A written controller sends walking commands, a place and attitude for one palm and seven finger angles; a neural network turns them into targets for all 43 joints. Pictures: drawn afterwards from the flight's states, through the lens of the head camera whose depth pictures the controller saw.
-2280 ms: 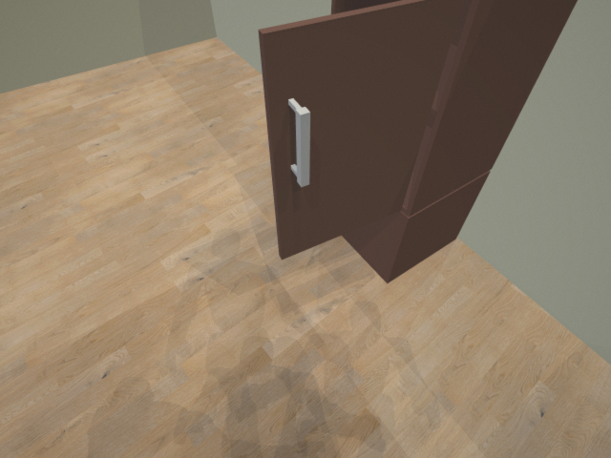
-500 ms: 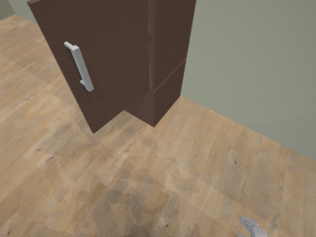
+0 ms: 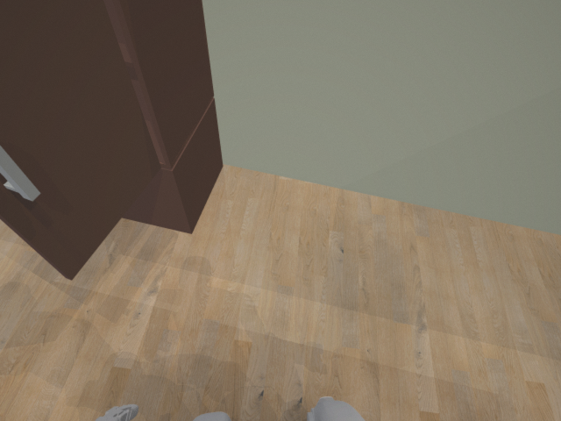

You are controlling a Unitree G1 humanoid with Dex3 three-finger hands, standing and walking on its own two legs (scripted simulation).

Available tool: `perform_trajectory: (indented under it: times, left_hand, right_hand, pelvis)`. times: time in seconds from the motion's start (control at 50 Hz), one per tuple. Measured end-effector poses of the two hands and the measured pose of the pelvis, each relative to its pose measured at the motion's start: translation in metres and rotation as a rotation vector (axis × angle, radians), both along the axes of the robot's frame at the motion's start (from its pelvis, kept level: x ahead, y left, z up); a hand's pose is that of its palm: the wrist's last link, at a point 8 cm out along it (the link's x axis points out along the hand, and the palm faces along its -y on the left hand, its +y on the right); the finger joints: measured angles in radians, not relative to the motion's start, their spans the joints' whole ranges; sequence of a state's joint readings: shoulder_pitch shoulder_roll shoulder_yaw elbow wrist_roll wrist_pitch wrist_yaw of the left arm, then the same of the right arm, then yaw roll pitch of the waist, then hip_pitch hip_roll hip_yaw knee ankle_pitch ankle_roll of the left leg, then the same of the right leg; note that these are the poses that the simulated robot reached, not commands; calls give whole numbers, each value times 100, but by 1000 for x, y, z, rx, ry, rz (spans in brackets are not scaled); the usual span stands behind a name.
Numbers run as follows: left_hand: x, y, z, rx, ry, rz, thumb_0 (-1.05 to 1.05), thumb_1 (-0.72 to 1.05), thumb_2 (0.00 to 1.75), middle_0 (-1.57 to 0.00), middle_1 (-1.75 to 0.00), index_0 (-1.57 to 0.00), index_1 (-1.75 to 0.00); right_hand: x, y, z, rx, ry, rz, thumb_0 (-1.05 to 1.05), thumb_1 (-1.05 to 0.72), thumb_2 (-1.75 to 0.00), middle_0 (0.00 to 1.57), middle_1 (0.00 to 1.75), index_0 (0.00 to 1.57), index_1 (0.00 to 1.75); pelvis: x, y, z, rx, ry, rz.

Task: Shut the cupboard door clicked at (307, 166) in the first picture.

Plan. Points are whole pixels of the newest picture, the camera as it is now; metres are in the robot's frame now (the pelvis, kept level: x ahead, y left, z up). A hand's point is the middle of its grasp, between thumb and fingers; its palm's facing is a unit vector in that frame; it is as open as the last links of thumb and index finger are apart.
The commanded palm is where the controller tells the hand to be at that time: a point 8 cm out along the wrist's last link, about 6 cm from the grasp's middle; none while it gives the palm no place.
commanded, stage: walk to a spot facing it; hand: left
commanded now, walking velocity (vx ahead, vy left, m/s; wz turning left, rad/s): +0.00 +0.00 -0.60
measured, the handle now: out of the picture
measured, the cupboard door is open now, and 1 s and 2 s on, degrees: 83 83 83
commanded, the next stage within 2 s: turn to face it in 1.50 s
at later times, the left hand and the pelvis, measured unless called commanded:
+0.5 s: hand (180, 419) +0.14 +0.16 -0.15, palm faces -0.27 -0.94 -0.22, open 7.4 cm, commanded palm none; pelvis +0.03 -0.03 +0.02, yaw -18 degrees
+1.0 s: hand (318, 269) +0.40 -0.06 -0.14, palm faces -0.58 -0.78 -0.23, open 7.3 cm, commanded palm none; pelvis +0.16 -0.13 +0.00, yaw -34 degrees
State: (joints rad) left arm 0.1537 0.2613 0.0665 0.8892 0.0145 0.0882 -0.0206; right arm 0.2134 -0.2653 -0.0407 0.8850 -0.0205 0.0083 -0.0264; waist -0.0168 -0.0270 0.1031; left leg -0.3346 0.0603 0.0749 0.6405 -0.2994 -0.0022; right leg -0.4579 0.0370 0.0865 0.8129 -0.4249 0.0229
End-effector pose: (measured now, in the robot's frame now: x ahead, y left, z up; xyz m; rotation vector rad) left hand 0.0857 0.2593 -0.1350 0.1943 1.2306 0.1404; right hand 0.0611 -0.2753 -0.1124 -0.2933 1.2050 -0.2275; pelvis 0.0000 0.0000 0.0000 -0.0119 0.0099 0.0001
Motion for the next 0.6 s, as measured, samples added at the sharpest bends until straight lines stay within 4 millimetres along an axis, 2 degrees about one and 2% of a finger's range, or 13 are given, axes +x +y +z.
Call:
perform_trajectory:
  times: [0.14, 0.2, 0.24, 0.28, 0.36, 0.48, 0.54, 0.6]
  left_hand:
    - [41, -24, 18, -32, -46, -90, 0, 91, 90, -20, -30, -20, -30]
    - [59, -40, 21, -18, -66, -148, 0, 91, 90, -20, -30, -20, -30]
    - [69, -49, 18, 5, -91, -189, 0, 91, 90, -20, -30, -20, -30]
    - [72, -57, 19, 22, -92, -210, 0, 91, 90, -20, -30, -20, -30]
    - [66, -63, 25, 33, -54, -234, 0, 91, 90, -20, -30, -20, -30]
    - [58, -58, 20, 14, 44, -267, 0, 90, 90, -20, -30, -21, -30]
    - [67, -50, 8, 2, 86, -280, 0, 90, 90, -20, -30, -21, -30]
    - [90, -51, 2, -5, 111, -317, 1, 90, 90, -20, -30, -20, -30]
  right_hand:
    - [-54, 5, 7, 39, 103, -88, 0, -90, -90, 20, 30, 20, 30]
    - [-71, -1, -1, 69, 110, -149, 0, -90, -90, 20, 30, 20, 30]
    - [-80, -9, -13, 90, 108, -192, 0, -90, -90, 20, 30, 20, 30]
    - [-86, -16, -20, 97, 120, -229, 1, -90, -90, 20, 30, 20, 30]
    - [-74, -22, -13, 106, 84, -269, 1, -90, -90, 20, 30, 20, 30]
    - [-30, -22, 6, 101, -55, -292, 1, -90, -90, 19, 30, 20, 30]
    - [-11, -19, 7, 66, -124, -299, 1, -90, -90, 20, 30, 20, 30]
    - [-13, -14, 8, 38, -134, -328, 0, -90, -90, 20, 30, 20, 30]
  pelvis:
    - [4, -9, 16, -27, 6, -81]
    - [5, -19, 13, -22, 4, -123]
    - [6, -29, 4, 7, 6, -150]
    - [5, -31, 2, 0, 0, -177]
    - [8, -33, 11, 11, -10, -227]
    - [28, -29, 17, 30, -5, -309]
    - [47, -22, 9, 9, 9, -355]
    - [60, -21, 7, 2, 6, -396]
